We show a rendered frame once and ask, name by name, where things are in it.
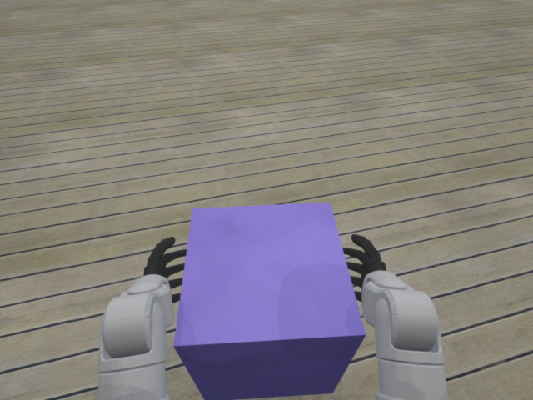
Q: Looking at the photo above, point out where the robot right hand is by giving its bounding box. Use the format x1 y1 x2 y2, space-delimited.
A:
343 234 386 302

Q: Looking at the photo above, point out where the left robot forearm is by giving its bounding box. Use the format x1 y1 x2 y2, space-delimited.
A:
97 274 174 400

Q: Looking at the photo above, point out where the carton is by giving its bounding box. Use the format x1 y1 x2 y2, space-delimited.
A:
173 202 366 400

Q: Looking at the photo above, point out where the right robot forearm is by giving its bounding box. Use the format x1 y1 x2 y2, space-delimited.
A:
361 270 449 400

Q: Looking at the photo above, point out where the robot left hand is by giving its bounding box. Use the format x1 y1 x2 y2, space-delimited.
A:
143 237 187 303

